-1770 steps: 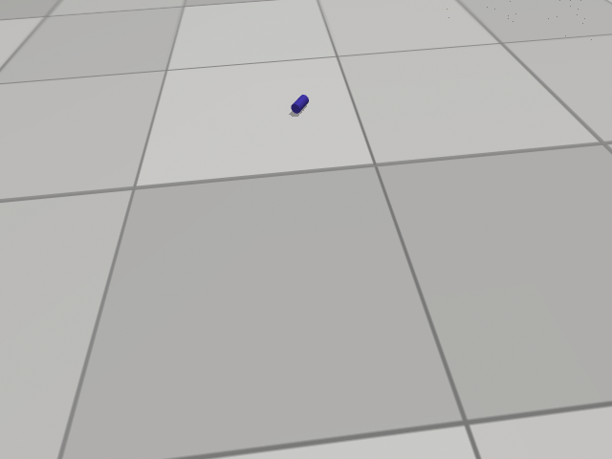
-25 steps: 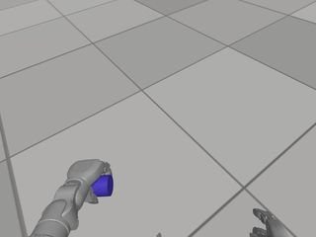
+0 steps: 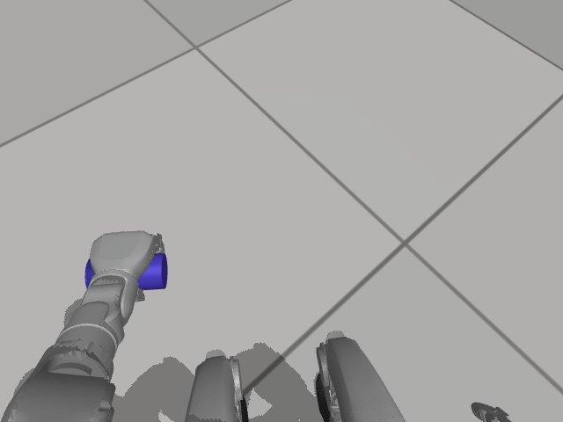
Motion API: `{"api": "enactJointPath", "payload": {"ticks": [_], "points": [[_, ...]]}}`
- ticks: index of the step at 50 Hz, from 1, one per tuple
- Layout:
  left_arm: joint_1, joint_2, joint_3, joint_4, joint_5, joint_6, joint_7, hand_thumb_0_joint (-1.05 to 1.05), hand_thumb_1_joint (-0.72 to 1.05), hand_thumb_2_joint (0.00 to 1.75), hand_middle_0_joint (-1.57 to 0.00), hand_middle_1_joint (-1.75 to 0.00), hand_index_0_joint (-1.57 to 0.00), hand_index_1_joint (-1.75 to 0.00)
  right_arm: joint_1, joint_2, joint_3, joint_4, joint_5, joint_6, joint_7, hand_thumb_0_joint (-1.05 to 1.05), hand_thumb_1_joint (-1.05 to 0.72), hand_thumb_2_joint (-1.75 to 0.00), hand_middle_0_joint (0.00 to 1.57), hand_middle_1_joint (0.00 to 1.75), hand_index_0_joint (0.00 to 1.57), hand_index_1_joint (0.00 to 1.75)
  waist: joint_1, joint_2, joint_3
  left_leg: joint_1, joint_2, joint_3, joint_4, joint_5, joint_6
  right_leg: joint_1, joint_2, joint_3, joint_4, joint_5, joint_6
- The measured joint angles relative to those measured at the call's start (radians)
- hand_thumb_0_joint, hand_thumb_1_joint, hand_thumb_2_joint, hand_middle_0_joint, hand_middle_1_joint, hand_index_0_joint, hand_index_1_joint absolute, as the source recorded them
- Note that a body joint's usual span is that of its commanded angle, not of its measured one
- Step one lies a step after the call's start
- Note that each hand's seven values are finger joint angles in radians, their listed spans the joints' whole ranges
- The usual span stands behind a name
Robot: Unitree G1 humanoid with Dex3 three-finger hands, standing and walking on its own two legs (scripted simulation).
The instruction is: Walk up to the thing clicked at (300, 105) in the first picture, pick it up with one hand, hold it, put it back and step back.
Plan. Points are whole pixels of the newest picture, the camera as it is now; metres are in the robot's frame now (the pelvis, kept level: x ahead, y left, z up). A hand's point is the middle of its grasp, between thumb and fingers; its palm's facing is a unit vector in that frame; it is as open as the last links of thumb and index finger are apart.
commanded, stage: crouch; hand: left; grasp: from above
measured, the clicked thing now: (128, 272) +0.39 +0.23 -0.14
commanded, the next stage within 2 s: lower in 1.36 s
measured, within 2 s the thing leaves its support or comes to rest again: neither
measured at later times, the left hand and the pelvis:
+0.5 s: hand (165, 289) +0.41 +0.23 -0.34, palm faces -0.47 +0.01 -0.88, open 8.8 cm; pelvis -0.02 +0.00 -0.17, yaw -1 degrees
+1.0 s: hand (174, 288) +0.44 +0.23 -0.42, palm faces -0.49 +0.00 -0.87, open 8.8 cm; pelvis -0.03 +0.00 -0.25, yaw -3 degrees
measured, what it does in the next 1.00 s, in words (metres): lowers itself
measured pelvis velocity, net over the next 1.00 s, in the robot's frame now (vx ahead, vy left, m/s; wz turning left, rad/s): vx -0.03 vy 0.00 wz -0.06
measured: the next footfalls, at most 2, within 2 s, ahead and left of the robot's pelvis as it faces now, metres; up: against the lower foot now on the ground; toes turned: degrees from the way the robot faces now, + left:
none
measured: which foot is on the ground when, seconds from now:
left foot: down 0.00-1.00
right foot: down 0.00-1.00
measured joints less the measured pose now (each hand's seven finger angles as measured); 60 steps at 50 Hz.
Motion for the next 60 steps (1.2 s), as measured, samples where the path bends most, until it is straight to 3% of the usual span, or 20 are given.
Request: {"api": "enactJointPath", "payload": {"ticks": [10, 16, 23, 31, 40, 60], "points": [[-0.110, 0.040, 0.053, 0.055, -0.009, 0.007, -0.022, -0.01, 0.15, 0.38, -0.83, -0.39, -0.84, -0.40, -0.008, 0.041, 0.024, 0.013, -0.022, -0.031, 0.011, 0.01, -0.90, -0.90, 0.21, 0.30, 0.20, 0.30, -0.039, 0.024, -0.027, -0.352, -0.008, -0.010, 0.300, -0.076, 0.010, -0.344, -0.002, 0.004, 0.293, -0.076, 0.009], [-0.138, 0.070, 0.080, 0.059, 0.014, -0.029, -0.030, -0.01, 0.15, 0.37, -0.84, -0.38, -0.85, -0.39, -0.035, 0.050, 0.042, 0.007, -0.036, -0.058, 0.039, 0.01, -0.90, -0.90, 0.21, 0.30, 0.21, 0.30, -0.049, 0.025, -0.028, -0.523, -0.016, -0.026, 0.444, -0.107, 0.009, -0.506, -0.005, -0.003, 0.433, -0.111, 0.011], [-0.181, 0.101, 0.103, 0.075, 0.043, -0.052, -0.004, -0.01, 0.15, 0.37, -0.85, -0.37, -0.86, -0.38, -0.077, 0.039, 0.052, 0.004, -0.061, -0.084, 0.075, 0.00, -0.90, -0.90, 0.21, 0.30, 0.21, 0.30, -0.056, 0.008, -0.015, -0.668, -0.025, -0.048, 0.582, -0.134, 0.000, -0.642, -0.008, -0.016, 0.567, -0.143, 0.010], [-0.239, 0.137, 0.125, 0.115, 0.052, -0.046, 0.015, -0.01, 0.14, 0.38, -0.85, -0.37, -0.86, -0.38, -0.108, 0.022, 0.055, -0.011, -0.077, -0.091, 0.099, 0.00, -0.91, -0.90, 0.21, 0.30, 0.21, 0.30, -0.067, -0.008, 0.016, -0.764, -0.026, -0.067, 0.688, -0.150, -0.009, -0.736, -0.002, -0.027, 0.669, -0.158, 0.007], [-0.282, 0.182, 0.139, 0.152, 0.048, -0.058, -0.005, -0.01, 0.14, 0.39, -0.85, -0.38, -0.85, -0.39, -0.102, 0.018, 0.065, -0.010, -0.083, -0.082, 0.115, 0.00, -0.91, -0.90, 0.21, 0.30, 0.20, 0.30, -0.085, -0.016, 0.046, -0.828, -0.021, -0.080, 0.770, -0.163, -0.014, -0.802, 0.008, -0.032, 0.746, -0.164, 0.007], [-0.359, 0.255, 0.174, 0.272, 0.091, -0.108, 0.018, -0.01, 0.15, 0.36, -0.84, -0.38, -0.85, -0.38, -0.069, 0.014, 0.110, 0.009, -0.104, -0.082, 0.144, 0.00, -0.91, -0.90, 0.21, 0.30, 0.20, 0.30, -0.129, -0.020, 0.095, -0.957, -0.030, -0.097, 0.917, -0.147, -0.015, -0.924, 0.016, -0.036, 0.882, -0.145, 0.012]]}}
